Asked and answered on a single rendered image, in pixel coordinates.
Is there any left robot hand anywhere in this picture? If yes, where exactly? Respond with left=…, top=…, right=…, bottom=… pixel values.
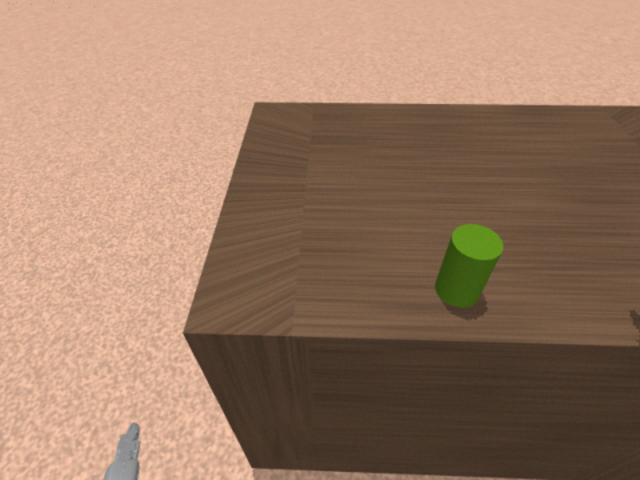
left=103, top=423, right=140, bottom=480

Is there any can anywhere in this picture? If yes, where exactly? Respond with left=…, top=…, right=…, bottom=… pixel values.
left=435, top=224, right=503, bottom=307

